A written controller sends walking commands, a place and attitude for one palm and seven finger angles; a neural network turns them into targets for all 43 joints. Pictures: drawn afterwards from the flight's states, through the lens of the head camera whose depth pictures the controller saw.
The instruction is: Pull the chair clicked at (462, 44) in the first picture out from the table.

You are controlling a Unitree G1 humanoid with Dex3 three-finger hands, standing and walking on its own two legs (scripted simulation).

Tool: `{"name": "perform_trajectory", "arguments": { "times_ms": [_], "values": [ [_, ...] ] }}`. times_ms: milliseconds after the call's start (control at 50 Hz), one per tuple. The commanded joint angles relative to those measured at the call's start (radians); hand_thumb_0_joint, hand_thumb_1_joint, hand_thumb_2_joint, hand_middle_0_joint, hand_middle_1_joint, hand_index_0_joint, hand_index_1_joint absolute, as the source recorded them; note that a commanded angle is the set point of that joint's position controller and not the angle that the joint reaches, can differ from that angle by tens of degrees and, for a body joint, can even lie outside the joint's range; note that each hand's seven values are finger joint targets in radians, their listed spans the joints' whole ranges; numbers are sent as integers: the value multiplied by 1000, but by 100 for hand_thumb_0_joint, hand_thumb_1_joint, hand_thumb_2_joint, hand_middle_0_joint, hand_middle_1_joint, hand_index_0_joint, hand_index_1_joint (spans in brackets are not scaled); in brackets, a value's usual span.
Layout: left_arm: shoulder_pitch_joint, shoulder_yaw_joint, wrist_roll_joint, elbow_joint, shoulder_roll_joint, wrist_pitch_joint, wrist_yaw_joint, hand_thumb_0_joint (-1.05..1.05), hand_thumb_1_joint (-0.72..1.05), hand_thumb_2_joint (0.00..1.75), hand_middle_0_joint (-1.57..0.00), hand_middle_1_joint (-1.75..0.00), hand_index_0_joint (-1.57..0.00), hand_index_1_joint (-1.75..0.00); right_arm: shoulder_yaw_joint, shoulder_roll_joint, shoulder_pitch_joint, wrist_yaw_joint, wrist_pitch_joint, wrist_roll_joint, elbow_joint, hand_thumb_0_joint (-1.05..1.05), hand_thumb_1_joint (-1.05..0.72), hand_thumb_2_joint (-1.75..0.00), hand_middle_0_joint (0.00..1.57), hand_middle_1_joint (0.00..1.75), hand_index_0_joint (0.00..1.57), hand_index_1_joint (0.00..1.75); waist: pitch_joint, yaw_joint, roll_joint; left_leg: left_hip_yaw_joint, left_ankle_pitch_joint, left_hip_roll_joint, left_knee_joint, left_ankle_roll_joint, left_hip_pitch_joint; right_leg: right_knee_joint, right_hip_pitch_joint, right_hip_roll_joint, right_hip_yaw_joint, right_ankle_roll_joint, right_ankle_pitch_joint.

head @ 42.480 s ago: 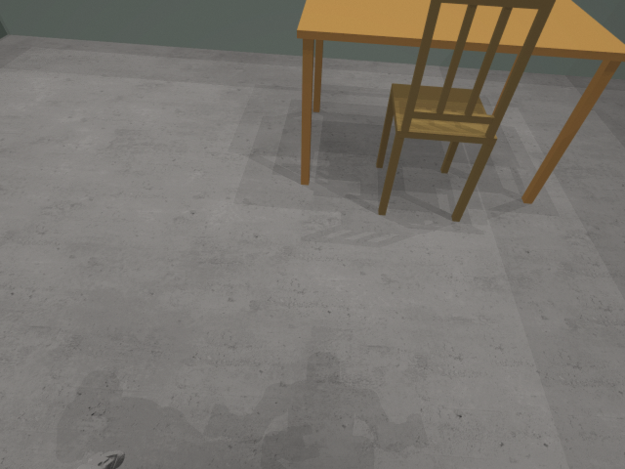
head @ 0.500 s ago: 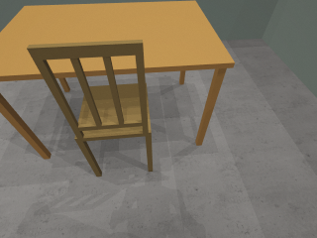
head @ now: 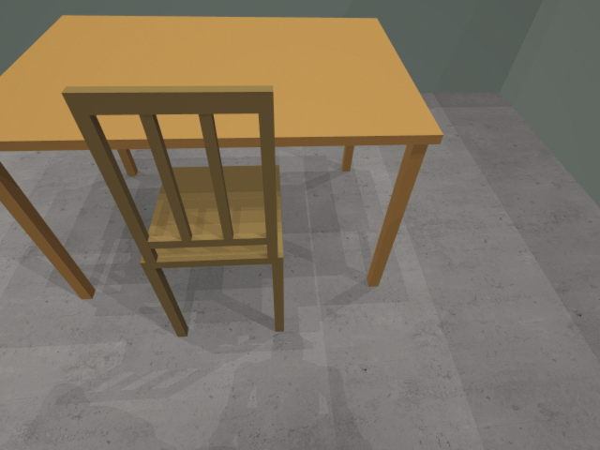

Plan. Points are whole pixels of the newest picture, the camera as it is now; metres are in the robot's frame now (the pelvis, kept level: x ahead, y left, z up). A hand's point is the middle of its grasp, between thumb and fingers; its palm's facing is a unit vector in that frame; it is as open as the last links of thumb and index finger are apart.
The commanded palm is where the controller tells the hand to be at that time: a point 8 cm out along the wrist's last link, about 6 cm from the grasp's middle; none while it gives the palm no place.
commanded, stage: look again from close up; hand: left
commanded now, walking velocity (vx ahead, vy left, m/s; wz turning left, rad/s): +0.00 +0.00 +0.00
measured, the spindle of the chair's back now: (170, 185) +0.62 +0.32 -0.06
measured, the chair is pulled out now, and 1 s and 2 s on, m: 0.00 0.00 0.00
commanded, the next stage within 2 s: shuffle to correct the standing spot in 0.92 s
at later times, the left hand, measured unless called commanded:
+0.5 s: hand out of the picture +0.03 +0.21 -0.18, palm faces +0.01 -0.98 -0.22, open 7.3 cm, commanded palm none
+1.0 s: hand out of the picture +0.00 +0.19 -0.18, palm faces +0.01 -0.99 -0.16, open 7.3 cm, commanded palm none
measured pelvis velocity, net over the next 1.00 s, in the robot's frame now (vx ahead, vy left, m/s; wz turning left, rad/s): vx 0.02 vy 0.03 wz -0.02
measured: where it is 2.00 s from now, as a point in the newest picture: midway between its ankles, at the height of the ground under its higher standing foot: outside the picture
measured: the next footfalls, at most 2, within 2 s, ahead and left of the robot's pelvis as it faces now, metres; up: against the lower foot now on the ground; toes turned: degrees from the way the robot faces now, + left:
left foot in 1.38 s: +0.13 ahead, +0.15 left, +0.00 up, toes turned +9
right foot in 1.92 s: +0.31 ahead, -0.02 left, +0.00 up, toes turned +1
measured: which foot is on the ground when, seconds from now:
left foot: down 0.00-1.00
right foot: down 0.00-1.00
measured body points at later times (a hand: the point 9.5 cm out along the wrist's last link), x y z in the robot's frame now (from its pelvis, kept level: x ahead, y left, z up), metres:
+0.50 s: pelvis +0.02 +0.03 -0.01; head +0.01 +0.02 +0.44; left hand +0.03 +0.26 -0.16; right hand +0.01 -0.19 -0.17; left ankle +0.01 +0.13 -0.74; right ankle -0.02 -0.09 -0.74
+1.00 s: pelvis +0.02 +0.03 -0.01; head +0.03 +0.03 +0.44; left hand +0.00 +0.24 -0.17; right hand +0.01 -0.19 -0.16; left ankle +0.01 +0.13 -0.74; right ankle -0.02 -0.09 -0.74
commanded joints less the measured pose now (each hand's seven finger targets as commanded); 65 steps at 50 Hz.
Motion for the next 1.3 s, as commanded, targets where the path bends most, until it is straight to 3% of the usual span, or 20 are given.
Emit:
{"name": "perform_trajectory", "arguments": {
  "times_ms": [0, 20, 40, 60, 80, 100, 180, 220, 260, 360, 580, 960, 1000, 1080, 1120, 1160, 1180, 1220, 1240, 1280],
  "values": [
    [38, 16, 3, -38, 80, -28, 6, 0, 90, 90, -20, -30, -20, -30, -11, -86, 57, -13, -21, 2, -15, 0, -90, -90, 20, 30, 20, 30, 42, -6, -10, -61, 85, 60, -51, 33, 18, -113, -68, -121, 131, -9, 68],
    [39, 15, 3, -35, 80, -28, 6, 0, 90, 90, -20, -30, -20, -30, -10, -86, 64, -14, -25, 2, -13, 0, -90, -90, 20, 30, 20, 30, 21, -9, 14, -63, 116, 62, -49, 33, 22, -98, -53, -124, 129, -10, 107],
    [146, 13, 25, -5, 101, -63, 51, 0, 90, 90, -20, -30, -20, -30, -6, -109, -56, 1, -46, 14, -89, 0, -90, -90, 20, 30, 20, 30, 49, 49, 40, -10, 134, 61, 171, 5, -49, -71, -64, -193, 189, 33, 560],
    [96, 16, 16, -55, 152, -69, 44, 0, 90, 90, -20, -30, -20, -30, -2, -55, 22, 7, -32, 12, -120, 0, -90, -90, 20, 30, 20, 30, -12, -29, 20, -24, -82, 29, 149, 14, -62, -74, -49, -237, 215, -17, 365],
    [60, 13, 17, -70, 138, -67, 34, 0, 90, 90, -20, -30, -20, -30, -4, -58, 48, 7, -32, 6, -107, 0, -90, -90, 20, 30, 20, 30, 3, -31, 88, -22, -63, 29, 112, 15, -35, -64, -94, -214, 191, -46, 195],
    [45, 16, 19, -75, 136, -66, 31, 0, 90, 90, -20, -30, -20, -30, 2, -62, 67, 11, -31, 3, -112, 0, -90, -90, 20, 30, 20, 30, -14, -35, 69, -23, 3, 37, 99, 23, -33, -42, -94, -174, 145, -44, 130],
    [80, 7, 12, -66, 84, -57, 23, 0, 90, 90, -20, -30, -20, -30, 6, -96, 85, 1, -48, 5, -121, 0, -90, -90, 20, 30, 20, 30, -24, -16, 39, -69, 162, 70, 62, 49, -34, 31, -63, -112, 98, -24, 145],
    [81, 5, 13, -67, 80, -48, 20, 0, 90, 90, -20, -30, -20, -30, 9, -108, 86, -2, -50, 3, -123, 0, -90, -90, 20, 30, 20, 30, 18, -9, 31, -77, 173, 76, 47, 56, -58, 42, -69, -102, 90, -20, 112],
    [84, 6, 12, -68, 78, -43, 20, 0, 90, 90, -20, -30, -20, -30, 9, -115, 87, -4, -51, 3, -118, 0, -90, -90, 20, 30, 20, 30, 39, -4, 2, -83, 183, 76, 32, 61, -65, 47, -70, -100, 87, -14, 108],
    [81, 7, 11, -74, 86, -34, 19, 0, 90, 90, -20, -30, -20, -30, 14, -121, 81, -5, -51, 3, -103, 0, -90, -90, 20, 30, 20, 30, 66, 4, 7, -84, 157, 74, 2, 65, -69, 45, -77, -102, 87, -5, 81],
    [71, 8, 10, -78, 107, -30, 16, 0, 90, 90, -20, -30, -20, -30, 18, -125, 65, -5, -50, 5, -76, 0, -90, -90, 20, 30, 20, 30, 35, 5, 20, -69, 158, 70, -18, 63, -28, 34, -54, -113, 95, 3, 115],
    [108, 3, 12, -50, 81, -31, 15, 0, 90, 90, -20, -30, -20, -30, 17, -108, 56, -7, -48, 9, -47, 0, -90, -90, 20, 30, 20, 30, 41, 7, 18, -63, 142, 68, -25, 66, -4, 5, -63, -120, 97, 6, 123],
    [111, 3, 14, -48, 78, -31, 16, 0, 90, 90, -20, -30, -20, -30, 18, -104, 57, -8, -46, 11, -45, 0, -90, -90, 20, 30, 20, 30, 51, 7, 9, -64, 133, 71, -30, 66, -8, 0, -66, -116, 94, 7, 111],
    [121, 19, 24, -52, 95, -27, 2, 0, 90, 90, -20, -30, -20, -30, 7, -127, 61, 4, -34, 1, -55, 0, -90, -90, 20, 30, 20, 30, 93, 14, 19, -77, -203, 53, -25, 85, -104, 16, -90, -115, 91, -15, -220],
    [138, 29, 27, -60, 113, -25, -3, 0, 90, 90, -20, -30, -20, -30, 2, -126, 45, 11, -28, -2, -77, 0, -90, -90, 20, 30, 20, 30, 146, 23, -24, -64, -298, 20, 32, 84, -209, -23, -85, -140, 138, -36, -342],
    [183, 46, 23, -58, 147, -30, -1, 0, 90, 90, -20, -30, -20, -30, 2, -103, 22, 17, -31, -4, -109, 0, -90, -90, 20, 30, 20, 30, 153, 45, -136, 22, -235, -32, 209, 68, -323, -105, -11, -240, 265, -89, -395],
    [215, 56, 23, -58, 166, -35, 3, 0, 90, 90, -20, -30, -20, -30, -1, -94, -4, 21, -33, -5, -127, 0, -90, -90, 20, 30, 20, 30, 152, 59, -195, 51, -225, -31, 321, 62, -374, -170, 17, -322, 354, -125, -372],
    [250, 65, 31, -59, 170, -53, 10, 0, 90, 90, -20, -30, -20, -30, -7, -101, -82, 30, -42, -3, -172, 0, -90, -90, 20, 30, 20, 30, 178, 80, -185, 25, -300, 10, 477, 62, -497, -210, 72, -415, 422, -192, -172],
    [240, 67, 35, -61, 166, -64, 12, 0, 90, 90, -20, -30, -20, -30, -8, -100, -97, 35, -50, 0, -186, 0, -90, -90, 20, 30, 20, 30, 171, 73, -142, 6, -311, 34, 487, 64, -510, -186, 96, -434, 389, -205, -19],
    [182, 65, 41, -72, 174, -72, 10, 0, 90, 90, -20, -30, -20, -30, -8, -82, -67, 43, -58, 8, -186, 0, -90, -90, 20, 30, 20, 30, 126, 36, -123, 9, -292, 46, 346, 68, -390, -83, 76, -395, 223, -168, 220]
  ]
}}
